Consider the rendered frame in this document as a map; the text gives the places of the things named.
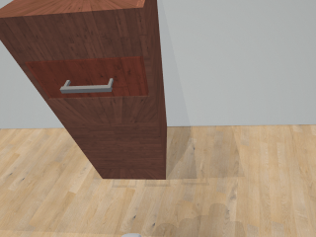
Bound drawer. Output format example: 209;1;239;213
25;55;149;99

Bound cabinet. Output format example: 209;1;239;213
0;0;167;180

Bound handle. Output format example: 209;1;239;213
60;78;114;94

